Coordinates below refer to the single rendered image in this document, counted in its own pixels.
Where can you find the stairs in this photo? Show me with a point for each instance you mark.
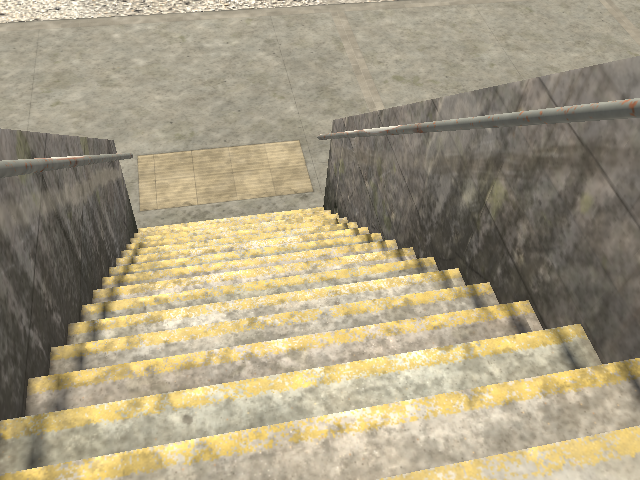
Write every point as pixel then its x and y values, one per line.
pixel 296 346

